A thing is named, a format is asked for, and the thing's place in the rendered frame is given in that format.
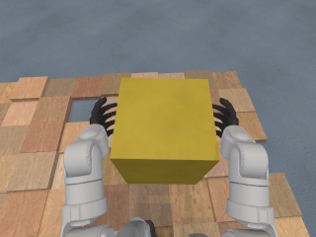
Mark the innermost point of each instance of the carton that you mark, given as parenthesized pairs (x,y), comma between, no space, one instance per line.
(164,131)

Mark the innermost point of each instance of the left robot forearm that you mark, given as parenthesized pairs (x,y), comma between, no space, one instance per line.
(83,178)

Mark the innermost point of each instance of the left robot shin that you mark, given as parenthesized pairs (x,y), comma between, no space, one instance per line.
(138,218)

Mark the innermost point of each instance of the right robot forearm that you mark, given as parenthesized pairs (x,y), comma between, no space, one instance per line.
(248,176)

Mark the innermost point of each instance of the robot left hand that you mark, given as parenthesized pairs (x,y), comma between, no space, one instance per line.
(98,115)

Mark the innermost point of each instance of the left robot thigh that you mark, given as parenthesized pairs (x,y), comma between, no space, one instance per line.
(134,228)

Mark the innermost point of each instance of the robot left upper arm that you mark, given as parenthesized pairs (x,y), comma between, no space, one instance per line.
(101,230)

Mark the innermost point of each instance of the robot right hand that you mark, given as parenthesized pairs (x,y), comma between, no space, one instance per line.
(228,118)

